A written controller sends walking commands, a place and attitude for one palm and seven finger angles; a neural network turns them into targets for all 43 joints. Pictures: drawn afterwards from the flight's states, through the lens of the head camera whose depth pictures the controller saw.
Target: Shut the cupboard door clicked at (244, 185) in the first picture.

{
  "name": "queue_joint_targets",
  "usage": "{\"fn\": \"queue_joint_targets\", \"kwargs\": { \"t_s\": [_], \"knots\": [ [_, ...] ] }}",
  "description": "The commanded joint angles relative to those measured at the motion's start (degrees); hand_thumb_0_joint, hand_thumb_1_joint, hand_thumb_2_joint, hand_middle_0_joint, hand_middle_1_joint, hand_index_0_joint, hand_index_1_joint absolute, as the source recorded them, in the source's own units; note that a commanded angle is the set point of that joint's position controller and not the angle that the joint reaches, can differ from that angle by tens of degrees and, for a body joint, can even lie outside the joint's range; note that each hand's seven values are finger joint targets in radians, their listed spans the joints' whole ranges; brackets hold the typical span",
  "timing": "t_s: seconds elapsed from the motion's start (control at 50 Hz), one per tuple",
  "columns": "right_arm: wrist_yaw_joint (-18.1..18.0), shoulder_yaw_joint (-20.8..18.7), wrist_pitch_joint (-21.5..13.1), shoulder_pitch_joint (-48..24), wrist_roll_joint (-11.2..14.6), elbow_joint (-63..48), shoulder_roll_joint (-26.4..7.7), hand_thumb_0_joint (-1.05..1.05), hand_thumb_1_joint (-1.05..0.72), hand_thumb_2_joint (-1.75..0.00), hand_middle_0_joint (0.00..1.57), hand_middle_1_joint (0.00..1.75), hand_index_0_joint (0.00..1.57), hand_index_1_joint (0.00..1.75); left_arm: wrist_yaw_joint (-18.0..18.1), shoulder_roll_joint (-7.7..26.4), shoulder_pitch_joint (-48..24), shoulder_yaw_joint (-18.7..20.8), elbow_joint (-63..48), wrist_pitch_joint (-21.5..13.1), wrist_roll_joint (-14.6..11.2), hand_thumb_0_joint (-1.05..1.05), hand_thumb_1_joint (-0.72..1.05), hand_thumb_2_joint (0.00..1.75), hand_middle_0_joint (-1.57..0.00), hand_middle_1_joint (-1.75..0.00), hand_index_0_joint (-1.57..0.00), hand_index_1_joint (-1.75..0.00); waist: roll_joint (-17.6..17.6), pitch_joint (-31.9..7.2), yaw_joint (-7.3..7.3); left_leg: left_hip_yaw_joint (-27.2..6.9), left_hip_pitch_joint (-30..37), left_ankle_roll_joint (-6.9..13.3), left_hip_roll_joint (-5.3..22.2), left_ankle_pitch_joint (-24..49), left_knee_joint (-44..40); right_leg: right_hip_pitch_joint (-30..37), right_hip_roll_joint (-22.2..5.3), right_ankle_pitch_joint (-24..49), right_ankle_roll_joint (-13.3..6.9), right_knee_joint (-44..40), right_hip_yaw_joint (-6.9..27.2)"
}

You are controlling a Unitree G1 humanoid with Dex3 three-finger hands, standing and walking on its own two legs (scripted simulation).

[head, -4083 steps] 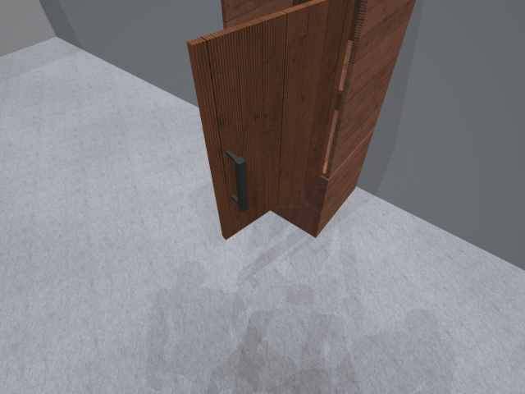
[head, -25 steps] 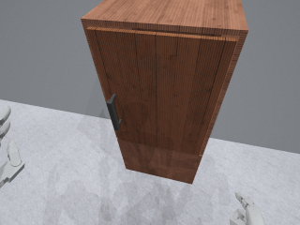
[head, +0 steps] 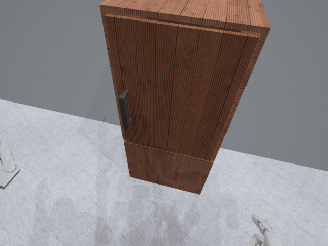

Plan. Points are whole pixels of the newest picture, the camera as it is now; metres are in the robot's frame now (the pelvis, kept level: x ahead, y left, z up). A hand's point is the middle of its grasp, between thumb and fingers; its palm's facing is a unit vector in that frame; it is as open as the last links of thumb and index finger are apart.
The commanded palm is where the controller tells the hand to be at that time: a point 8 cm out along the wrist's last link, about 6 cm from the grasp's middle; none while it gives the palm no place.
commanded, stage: step back with the hand held close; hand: left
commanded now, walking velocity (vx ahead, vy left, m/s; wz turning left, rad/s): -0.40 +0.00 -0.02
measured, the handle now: (126, 110) +0.61 +0.19 -0.08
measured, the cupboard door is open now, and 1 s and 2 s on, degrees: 0 0 0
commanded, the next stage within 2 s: stop stepping back and stand still in 1.08 s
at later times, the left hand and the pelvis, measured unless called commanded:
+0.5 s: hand out of the picture +0.16 +0.28 +0.18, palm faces +0.49 -0.74 -0.47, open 7.4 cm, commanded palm +0.10 +0.30 +0.19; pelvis -0.04 +0.00 -0.01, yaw +1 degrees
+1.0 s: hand out of the picture +0.07 +0.30 +0.19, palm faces +0.46 -0.82 -0.33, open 7.4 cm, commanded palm +0.02 +0.32 +0.19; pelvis -0.13 +0.03 +0.01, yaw -2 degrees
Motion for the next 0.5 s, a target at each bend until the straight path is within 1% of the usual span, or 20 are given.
{"fn": "queue_joint_targets", "kwargs": {
  "t_s": [0.0, 0.02, 0.04, 0.06, 0.1, 0.12, 0.14, 0.16, 0.18, 0.22, 0.26, 0.28, 0.3, 0.32, 0.34, 0.36, 0.38, 0.4, 0.46, 0.48],
  "knots": [
    [-0.75, -3.17, -3.58, -6.42, -0.34, -9.08, -7.87, 0.00, -0.90, -0.90, 0.20, 0.30, 0.20, 0.30, 1.59, 11.07, -3.06, 8.02, -10.58, -4.06, 0.17, 0.00, 0.90, 0.90, -0.20, -0.30, -0.20, -0.30, 4.96, -2.94, -0.29, -10.60, -24.26, 2.48, 9.04, -24.12, -18.04, 22.79, -1.67, -1.50, -0.59, 1.99, 8.39],
    [-0.73, -3.34, -3.65, -6.54, -0.44, -9.01, -8.14, 0.00, -0.90, -0.90, 0.20, 0.30, 0.20, 0.30, 1.52, 12.23, -2.71, 9.01, -10.00, -4.16, 0.20, 0.00, 0.90, 0.90, -0.20, -0.30, -0.20, -0.30, 4.57, -3.03, -0.15, -10.42, -24.52, 2.36, 8.76, -23.40, -17.57, 23.02, -1.67, -0.04, -0.67, 1.73, 9.00],
    [-0.50, -3.15, -3.72, -6.30, -0.28, -9.07, -7.56, 0.00, -0.90, -0.90, 0.20, 0.30, 0.20, 0.30, 1.30, 10.91, -2.87, 7.75, -11.16, -4.34, 0.07, 0.00, 0.90, 0.90, -0.20, -0.30, -0.20, -0.30, 3.83, -3.83, -0.33, -9.86, -24.29, 2.16, 8.43, -22.71, -16.55, 23.13, -2.33, 0.69, -0.87, 1.88, 9.25],
    [-0.40, -3.23, -3.80, -6.24, -0.40, -9.09, -7.80, 0.00, -0.90, -0.90, 0.20, 0.30, 0.20, 0.30, 1.32, 11.39, -2.99, 8.08, -11.55, -4.51, 0.12, 0.00, 0.90, 0.90, -0.20, -0.30, -0.20, -0.30, 3.40, -3.63, -0.35, -9.72, -24.55, 2.02, 8.09, -22.13, -15.82, 22.89, -2.71, 1.01, -1.08, 1.39, 10.15],
    [-0.05, -3.39, -3.72, -5.91, -0.31, -9.09, -7.55, 0.00, -0.90, -0.90, 0.20, 0.30, 0.20, 0.30, 1.36, 11.73, -2.32, 8.31, -11.54, -4.40, -0.04, 0.00, 0.90, 0.90, -0.20, -0.30, -0.20, -0.30, 0.85, -4.04, -0.37, -8.21, -22.87, 1.34, 6.57, -22.27, -12.12, 19.93, -4.63, -2.01, -1.93, -1.73, 12.93],
    [-0.01, -3.57, -3.65, -6.01, -0.48, -8.95, -7.81, 0.00, -0.90, -0.90, 0.20, 0.30, 0.20, 0.30, 1.46, 12.85, -2.63, 9.05, -12.00, -4.50, 0.04, 0.00, 0.90, 0.90, -0.20, -0.30, -0.20, -0.30, 0.88, -4.08, -0.41, -7.87, -21.15, 0.83, 6.07, -21.84, -10.73, 17.64, -5.67, -4.32, -2.61, -3.86, 14.28],
    [0.19, -3.24, -3.70, -5.83, -0.39, -9.01, -7.03, 0.00, -0.90, -0.90, 0.20, 0.30, 0.20, 0.30, 1.44, 11.86, -2.72, 7.89, -13.03, -4.62, -0.14, 0.00, 0.90, 0.90, -0.20, -0.30, -0.20, -0.30, 0.02, -4.22, -0.64, -7.67, -19.05, 0.42, 5.54, -20.55, -9.72, 15.26, -6.65, -6.05, -3.05, -5.17, 14.41],
    [0.28, -3.16, -3.73, -5.55, -0.48, -8.71, -7.07, 0.00, -0.90, -0.90, 0.20, 0.30, 0.20, 0.30, 1.62, 12.40, -2.82, 8.18, -13.34, -4.70, -0.30, 0.00, 0.90, 0.90, -0.20, -0.30, -0.20, -0.30, -0.65, -4.27, -0.78, -7.69, -16.70, 0.02, 5.18, -18.25, -9.58, 12.85, -6.90, -6.96, -3.26, -6.30, 14.03],
    [0.33, -3.18, -3.63, -5.50, -0.48, -8.55, -7.05, 0.00, -0.90, -0.90, 0.20, 0.30, 0.20, 0.30, 1.74, 12.65, -2.41, 8.32, -13.85, -4.82, -0.50, 0.00, 0.90, 0.90, -0.20, -0.30, -0.20, -0.30, 0.30, -4.61, -0.97, -7.65, -14.67, 0.05, 5.19, -17.91, -10.07, 11.16, -6.47, -7.81, -2.95, -6.69, 13.11],
    [-0.08, -3.43, -3.64, -5.99, -0.48, -8.34, -7.55, 0.00, -0.90, -0.90, 0.20, 0.30, 0.20, 0.30, 2.04, 14.04, -1.28, 10.33, -13.51, -5.05, -0.48, 0.00, 0.90, 0.90, -0.20, -0.30, -0.20, -0.30, 3.03, -4.98, -0.82, -9.14, -16.30, 0.73, 6.69, -18.95, -14.12, 13.59, -3.79, -6.48, -1.74, -4.28, 10.22],
    [-0.42, -3.23, -3.89, -6.46, -0.37, -8.65, -7.73, 0.00, -0.90, -0.90, 0.20, 0.30, 0.20, 0.30, 1.80, 12.32, -1.17, 9.63, -13.72, -5.44, -0.22, 0.00, 0.90, 0.90, -0.20, -0.30, -0.20, -0.30, 6.88, -5.63, -0.60, -12.47, -24.37, 2.55, 10.66, -23.93, -20.49, 22.14, -0.11, -2.82, -0.33, 4.57, 6.81],
    [-0.56, -3.56, -4.19, -6.63, -0.37, -8.70, -8.10, 0.00, -0.90, -0.90, 0.20, 0.30, 0.20, 0.30, 1.64, 12.12, -1.17, 10.16, -13.62, -5.64, 0.05, 0.00, 0.90, 0.90, -0.20, -0.30, -0.20, -0.30, 10.13, -5.73, -0.38, -14.60, -28.84, 3.72, 13.13, -27.52, -23.66, 26.51, 1.94, 0.04, 0.25, 9.64, 5.62],
    [-0.73, -3.82, -4.39, -6.74, -0.62, -8.69, -8.15, 0.00, -0.90, -0.90, 0.20, 0.30, 0.20, 0.30, 1.35, 11.91, -1.48, 10.46, -12.96, -5.61, 0.16, 0.00, 0.90, 0.90, -0.20, -0.30, -0.20, -0.30, 10.74, -5.27, -0.16, -16.20, -31.47, 4.55, 15.08, -29.35, -25.39, 28.94, 3.53, 2.22, 0.61, 12.96, 5.16],
    [-0.80, -4.23, -4.68, -7.52, -0.83, -8.90, -8.42, 0.00, -0.90, -0.90, 0.20, 0.30, 0.20, 0.30, 1.02, 13.42, -1.95, 12.06, -12.61, -5.69, 0.38, 0.00, 0.90, 0.90, -0.20, -0.30, -0.20, -0.30, 11.70, -5.10, 0.22, -17.60, -32.72, 5.27, 16.03, -29.45, -25.96, 30.39, 4.71, 3.68, 0.84, 14.77, 5.42],
    [-0.77, -4.06, -4.82, -6.99, -0.92, -8.73, -7.53, 0.00, -0.90, -0.90, 0.20, 0.30, 0.20, 0.30, 0.57, 11.93, -2.15, 10.48, -12.58, -5.71, 0.00, 0.00, 0.90, 0.90, -0.20, -0.30, -0.20, -0.30, 8.15, -4.09, -0.04, -17.36, -30.31, 5.03, 15.64, -24.42, -23.89, 28.00, 4.46, 4.67, 0.52, 14.09, 5.86],
    [-0.57, -4.16, -5.08, -6.89, -1.03, -8.29, -7.60, 0.00, -0.90, -0.90, 0.20, 0.30, 0.20, 0.30, 0.18, 11.62, -2.22, 10.44, -12.40, -5.90, -0.15, 0.00, 0.90, 0.90, -0.20, -0.30, -0.20, -0.30, 6.48, -4.29, -0.04, -16.47, -28.29, 4.86, 15.34, -21.52, -22.29, 26.54, 4.22, 3.64, 0.25, 13.07, 6.95],
    [-0.38, -4.24, -5.20, -6.83, -1.16, -7.91, -7.61, 0.00, -0.90, -0.90, 0.20, 0.30, 0.20, 0.30, -0.13, 11.34, -1.76, 10.39, -12.11, -6.03, -0.26, 0.00, 0.90, 0.90, -0.20, -0.30, -0.20, -0.30, 6.46, -4.81, 0.06, -15.37, -27.39, 4.70, 14.92, -21.02, -20.99, 26.14, 3.81, 2.69, 0.01, 11.85, 7.90],
    [-0.10, -4.15, -5.37, -6.36, -1.06, -7.52, -7.19, 0.00, -0.90, -0.90, 0.20, 0.30, 0.20, 0.30, -0.35, 10.70, -1.40, 9.65, -12.05, -6.08, -0.68, 0.00, 0.90, 0.90, -0.20, -0.30, -0.20, -0.30, 4.84, -5.40, -0.19, -14.25, -24.03, 3.98, 13.71, -17.03, -18.58, 23.82, 2.65, 5.29, -0.60, 8.72, 9.09],
    [0.34, -3.74, -5.84, -6.56, -0.91, -6.37, -6.34, 0.00, -0.90, -0.90, 0.20, 0.30, 0.20, 0.30, -0.19, 11.02, -2.42, 7.53, -12.68, -6.39, -1.33, 0.00, 0.90, 0.90, -0.20, -0.30, -0.20, -0.30, 3.20, -9.13, -0.88, -7.88, -9.21, 0.07, 8.40, -2.83, -10.17, 13.57, -3.34, 14.20, -2.61, -0.07, 15.74],
    [0.54, -3.92, -5.65, -6.41, -0.53, -6.17, -6.09, 0.00, -0.90, -0.90, 0.20, 0.30, 0.20, 0.30, -0.22, 11.00, -3.25, 6.44, -13.33, -6.12, -1.37, 0.00, 0.90, 0.90, -0.20, -0.30, -0.20, -0.30, 1.13, -10.91, -1.05, -5.44, -5.44, -1.29, 6.37, -2.46, -7.03, 10.75, -4.92, 12.50, -2.90, -2.85, 17.43]
  ]
}}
